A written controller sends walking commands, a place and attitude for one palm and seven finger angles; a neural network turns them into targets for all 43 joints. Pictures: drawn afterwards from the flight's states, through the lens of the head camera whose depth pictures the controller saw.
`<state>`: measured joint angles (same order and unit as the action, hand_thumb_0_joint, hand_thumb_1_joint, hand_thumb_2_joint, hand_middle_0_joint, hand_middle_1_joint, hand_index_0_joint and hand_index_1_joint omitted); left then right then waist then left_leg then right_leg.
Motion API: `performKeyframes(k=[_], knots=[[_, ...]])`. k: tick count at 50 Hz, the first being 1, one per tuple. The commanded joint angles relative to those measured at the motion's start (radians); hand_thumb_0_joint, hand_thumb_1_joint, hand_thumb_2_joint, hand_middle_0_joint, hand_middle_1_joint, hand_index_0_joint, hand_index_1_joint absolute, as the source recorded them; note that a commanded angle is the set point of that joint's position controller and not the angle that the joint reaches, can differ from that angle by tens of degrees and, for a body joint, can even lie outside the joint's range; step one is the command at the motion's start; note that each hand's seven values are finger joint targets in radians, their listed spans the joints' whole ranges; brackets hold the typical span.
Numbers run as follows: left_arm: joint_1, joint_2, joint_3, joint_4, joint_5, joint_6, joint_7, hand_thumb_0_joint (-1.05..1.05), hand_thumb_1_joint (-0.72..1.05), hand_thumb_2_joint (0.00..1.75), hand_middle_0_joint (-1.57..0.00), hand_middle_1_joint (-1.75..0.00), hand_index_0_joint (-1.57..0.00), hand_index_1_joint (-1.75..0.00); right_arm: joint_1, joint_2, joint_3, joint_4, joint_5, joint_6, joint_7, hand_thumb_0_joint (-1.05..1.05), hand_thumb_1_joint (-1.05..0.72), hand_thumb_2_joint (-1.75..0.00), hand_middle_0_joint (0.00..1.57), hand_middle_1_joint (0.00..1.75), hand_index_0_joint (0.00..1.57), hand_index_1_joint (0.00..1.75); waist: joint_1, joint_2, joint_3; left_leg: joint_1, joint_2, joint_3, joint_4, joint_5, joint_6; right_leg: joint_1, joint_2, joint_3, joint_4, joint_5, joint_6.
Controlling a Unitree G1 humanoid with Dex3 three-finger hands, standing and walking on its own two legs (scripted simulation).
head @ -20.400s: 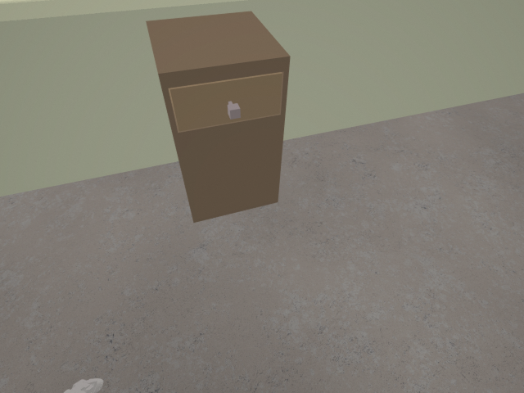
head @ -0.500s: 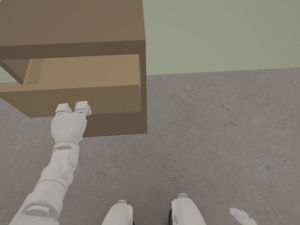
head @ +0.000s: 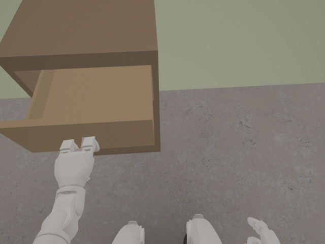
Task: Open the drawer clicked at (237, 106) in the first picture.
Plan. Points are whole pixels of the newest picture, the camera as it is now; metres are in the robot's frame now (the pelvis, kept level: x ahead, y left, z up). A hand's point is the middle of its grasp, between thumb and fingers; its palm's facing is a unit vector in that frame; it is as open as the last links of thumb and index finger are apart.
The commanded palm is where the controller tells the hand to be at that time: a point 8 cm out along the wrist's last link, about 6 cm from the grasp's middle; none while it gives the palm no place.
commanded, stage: pull the drawer open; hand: left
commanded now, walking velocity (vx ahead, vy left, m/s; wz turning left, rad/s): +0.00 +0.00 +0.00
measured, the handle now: (83, 150) +0.36 +0.23 -0.06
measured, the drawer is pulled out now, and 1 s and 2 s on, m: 0.18 0.29 0.30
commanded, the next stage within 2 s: open the thumb to release the handle in 1.22 s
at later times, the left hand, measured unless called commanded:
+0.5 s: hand (81, 192) +0.25 +0.22 -0.07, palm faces -0.05 -0.04 -1.00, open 6.9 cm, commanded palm +0.22 +0.22 -0.02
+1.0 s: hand (79, 214) +0.20 +0.21 -0.07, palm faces -0.08 -0.07 -0.99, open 7.0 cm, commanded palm +0.16 +0.22 -0.02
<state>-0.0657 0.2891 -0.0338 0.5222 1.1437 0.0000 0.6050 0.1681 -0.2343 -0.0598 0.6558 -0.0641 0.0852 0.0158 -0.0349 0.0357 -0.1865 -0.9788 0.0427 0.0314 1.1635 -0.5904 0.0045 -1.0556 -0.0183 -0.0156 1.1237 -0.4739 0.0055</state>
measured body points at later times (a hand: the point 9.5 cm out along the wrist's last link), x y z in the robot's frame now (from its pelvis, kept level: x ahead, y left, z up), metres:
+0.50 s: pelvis -0.01 -0.01 -0.01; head +0.09 -0.02 +0.43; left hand +0.25 +0.22 -0.02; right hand +0.16 -0.26 -0.13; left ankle -0.03 +0.11 -0.65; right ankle +0.03 -0.13 -0.65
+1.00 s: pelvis +0.00 -0.02 -0.01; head +0.10 -0.03 +0.43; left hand +0.20 +0.21 -0.02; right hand +0.19 -0.26 -0.13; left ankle -0.03 +0.11 -0.65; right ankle +0.03 -0.13 -0.65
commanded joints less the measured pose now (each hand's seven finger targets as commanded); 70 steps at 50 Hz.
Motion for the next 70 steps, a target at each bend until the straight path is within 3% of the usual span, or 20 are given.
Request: performKeyframes(k=[1, 3, 5, 7, 15, 19, 20, 27, 30, 32, 35, 37, 45, 53, 62, 65, 66, 67, 68, 70], knots=[[-0.031, 0.164, 0.096, -0.204, -0.003, 0.018, 0.072, 0.0, 0.9, 0.9, -0.4, -1.35, -0.4, -1.35, 0.002, -0.131, -0.04, -0.112, -0.002, -0.035, -0.015, 0.0, -0.9, -0.9, 0.2, 0.3, 0.2, 0.3, 0.047, 0.022, -0.382, 0.227, -0.052, -0.008, -0.131, 0.479, 0.009, 0.287, 0.044, -0.04, -0.083, 0.408, -0.058], [-0.005, 0.17, 0.104, -0.211, -0.004, 0.018, 0.073, 0.0, 0.9, 0.9, -0.4, -1.35, -0.4, -1.35, -0.005, -0.13, -0.04, -0.118, -0.001, -0.035, -0.018, 0.0, -0.9, -0.9, 0.2, 0.3, 0.2, 0.3, 0.048, -0.011, -0.379, 0.215, -0.054, -0.006, -0.128, 0.458, 0.01, 0.294, 0.044, -0.036, -0.086, 0.404, -0.056], [0.007, 0.168, 0.102, -0.238, -0.01, 0.019, 0.074, 0.0, 0.9, 0.9, -0.4, -1.35, -0.4, -1.35, -0.021, -0.131, -0.034, -0.126, -0.001, -0.036, -0.019, 0.0, -0.9, -0.9, 0.2, 0.3, 0.2, 0.3, 0.057, 0.032, -0.367, 0.215, -0.057, -0.009, -0.135, 0.447, 0.009, 0.285, 0.043, -0.037, -0.082, 0.381, -0.061], [0.013, 0.159, 0.094, -0.242, -0.004, 0.018, 0.077, 0.0, 0.9, 0.9, -0.4, -1.35, -0.4, -1.35, -0.027, -0.126, -0.036, -0.129, 0.0, -0.038, -0.022, 0.0, -0.9, -0.9, 0.2, 0.3, 0.2, 0.3, 0.047, 0.004, -0.357, 0.213, -0.055, -0.006, -0.126, 0.426, 0.01, 0.271, 0.045, -0.034, -0.088, 0.369, -0.057], [0.084, 0.166, 0.106, -0.278, -0.013, 0.016, 0.083, 0.0, 0.9, 0.9, -0.4, -1.35, -0.4, -1.35, -0.055, -0.124, -0.025, -0.145, 0.001, -0.048, -0.029, 0.0, -0.9, -0.9, 0.2, 0.3, 0.2, 0.3, 0.056, -0.018, -0.335, 0.178, -0.062, -0.006, -0.124, 0.36, 0.013, 0.277, 0.042, -0.027, -0.091, 0.321, -0.058], [0.127, 0.149, 0.091, -0.276, -0.004, 0.016, 0.084, 0.0, 0.9, 0.9, -0.4, -1.35, -0.4, -1.35, -0.06, -0.118, -0.027, -0.149, 0.001, -0.056, -0.032, 0.0, -0.9, -0.9, 0.2, 0.3, 0.2, 0.3, 0.056, -0.018, -0.319, 0.171, -0.065, -0.001, -0.119, 0.337, 0.012, 0.264, 0.042, -0.025, -0.094, 0.299, -0.056], [0.112, 0.156, 0.095, -0.301, -0.008, 0.015, 0.084, 0.0, 0.9, 0.9, -0.4, -1.35, -0.4, -1.35, -0.069, -0.121, -0.025, -0.152, 0.001, -0.055, -0.032, 0.0, -0.9, -0.9, 0.2, 0.3, 0.2, 0.3, 0.057, 0.008, -0.321, 0.179, -0.063, -0.003, -0.123, 0.34, 0.012, 0.256, 0.041, -0.026, -0.093, 0.296, -0.06], [0.212, 0.142, 0.083, -0.327, -0.012, 0.024, 0.08, 0.0, 0.9, 0.9, -0.4, -1.35, -0.4, -1.35, -0.072, -0.115, -0.026, -0.16, 0.002, -0.061, -0.034, 0.0, -0.9, -0.9, 0.2, 0.3, 0.2, 0.3, 0.063, -0.025, -0.324, 0.175, -0.063, 0.0, -0.114, 0.348, 0.011, 0.275, 0.041, -0.02, -0.09, 0.328, -0.057], [0.29, 0.137, 0.083, -0.356, -0.019, 0.028, 0.078, 0.0, 0.9, 0.9, -0.4, -1.35, -0.4, -1.35, -0.084, -0.114, -0.023, -0.173, 0.003, -0.065, -0.032, 0.0, -0.9, -0.9, 0.2, 0.3, 0.2, 0.3, 0.072, -0.006, -0.33, 0.181, -0.064, 0.0, -0.118, 0.363, 0.011, 0.287, 0.041, -0.02, -0.088, 0.345, -0.062], [0.334, 0.143, 0.094, -0.358, -0.024, 0.026, 0.076, 0.0, 0.9, 0.9, -0.4, -1.35, -0.4, -1.35, -0.085, -0.112, -0.023, -0.176, 0.003, -0.066, -0.033, 0.0, -0.9, -0.9, 0.2, 0.3, 0.2, 0.3, 0.072, -0.051, -0.315, 0.153, -0.065, 0.008, -0.109, 0.338, 0.012, 0.304, 0.038, -0.01, -0.094, 0.352, -0.055], [0.354, 0.16, 0.113, -0.393, -0.02, 0.016, 0.08, 0.0, 0.9, 0.9, -0.4, -1.35, -0.4, -1.35, -0.095, -0.113, -0.019, -0.18, 0.001, -0.07, -0.034, 0.0, -0.9, -0.9, 0.2, 0.3, 0.2, 0.3, 0.08, -0.014, -0.318, 0.149, -0.066, 0.005, -0.108, 0.336, 0.011, 0.297, 0.038, -0.005, -0.082, 0.347, -0.06], [0.403, 0.133, 0.089, -0.401, -0.016, 0.013, 0.083, 0.0, 0.9, 0.9, -0.4, -1.35, -0.4, -1.35, -0.095, -0.108, -0.02, -0.186, -0.002, -0.071, -0.031, 0.0, -0.9, -0.9, 0.2, 0.3, 0.2, 0.3, 0.075, -0.015, -0.309, 0.16, -0.063, 0.006, -0.102, 0.345, 0.011, 0.281, 0.039, -0.01, -0.08, 0.355, -0.059], [0.573, 0.142, 0.116, -0.486, -0.018, -0.007, 0.089, 0.0, 0.9, 0.9, -0.4, -1.35, -0.4, -1.35, -0.113, -0.101, -0.012, -0.216, -0.01, -0.072, -0.023, 0.0, -0.9, -0.9, 0.2, 0.3, 0.2, 0.3, 0.095, -0.003, -0.326, 0.162, -0.066, 0.002, -0.081, 0.395, 0.009, 0.288, 0.041, -0.009, -0.046, 0.423, -0.066], [0.642, 0.133, 0.103, -0.54, -0.008, -0.038, 0.085, 0.0, 0.9, 0.9, -0.4, -1.35, -0.4, -1.35, -0.128, -0.094, -0.006, -0.24, -0.023, -0.073, -0.017, 0.0, -0.9, -0.9, 0.2, 0.3, 0.2, 0.3, 0.091, -0.004, -0.29, 0.156, -0.065, 0.0, -0.053, 0.376, 0.009, 0.232, 0.04, -0.007, -0.034, 0.385, -0.064], [0.758, 0.161, 0.159, -0.553, -0.019, -0.071, 0.074, 0.0, 0.9, 0.9, -0.4, -1.35, -0.4, -1.35, -0.136, -0.08, -0.002, -0.257, -0.02, -0.07, -0.015, 0.0, -0.9, -0.9, 0.2, 0.3, 0.2, 0.3, 0.119, -0.027, -0.297, 0.127, -0.069, 0.005, -0.044, 0.376, 0.009, 0.263, 0.04, 0.009, -0.022, 0.423, -0.066], [0.776, 0.165, 0.164, -0.581, -0.014, -0.082, 0.076, 0.0, 0.9, 0.9, -0.4, -1.35, -0.4, -1.35, -0.145, -0.078, 0.001, -0.265, -0.021, -0.071, -0.01, 0.0, -0.9, -0.9, 0.2, 0.3, 0.2, 0.3, 0.127, 0.025, -0.319, 0.139, -0.068, 0.003, -0.048, 0.402, 0.007, 0.259, 0.041, 0.007, -0.011, 0.435, -0.072], [0.423, 0.152, 0.091, -0.595, 0.007, -0.074, 0.087, 0.0, 0.9, 0.9, -0.4, -1.35, -0.4, -1.35, -0.134, -0.102, -0.002, -0.224, -0.034, -0.065, -0.012, 0.0, -0.9, -0.9, 0.2, 0.3, 0.2, 0.3, 0.024, 0.004, -0.281, 0.134, -0.058, -0.01, -0.005, 0.358, 0.009, 0.137, 0.028, 0.017, -0.01, 0.386, -0.06], [0.443, 0.162, 0.142, -0.573, 0.017, -0.08, 0.098, 0.0, 0.83, 0.87, -0.4, -1.34, -0.4, -1.34, -0.116, -0.095, -0.014, -0.226, -0.035, -0.074, -0.018, 0.0, -0.9, -0.9, 0.2, 0.3, 0.2, 0.3, 0.06, 0.01, -0.302, 0.123, -0.058, -0.006, -0.009, 0.347, 0.009, 0.162, 0.03, -0.007, -0.002, 0.353, -0.057], [0.498, 0.153, 0.137, -0.516, 0.018, -0.074, 0.101, 0.0, 0.76, 0.84, -0.39, -1.34, -0.39, -1.34, -0.115, -0.094, -0.011, -0.223, -0.035, -0.079, -0.02, 0.0, -0.9, -0.9, 0.2, 0.3, 0.2, 0.3, 0.064, -0.004, -0.307, 0.128, -0.062, -0.004, -0.009, 0.351, 0.01, 0.165, 0.033, -0.011, -0.005, 0.353, -0.058], [0.469, 0.142, 0.125, -0.511, 0.008, -0.061, 0.101, 0.0, 0.62, 0.78, -0.38, -1.32, -0.38, -1.32, -0.11, -0.099, -0.012, -0.225, -0.032, -0.084, -0.022, 0.0, -0.9, -0.9, 0.2, 0.3, 0.2, 0.3, 0.052, -0.02, -0.309, 0.13, -0.06, -0.009, -0.017, 0.347, 0.013, 0.172, 0.031, -0.016, -0.017, 0.349, -0.058]])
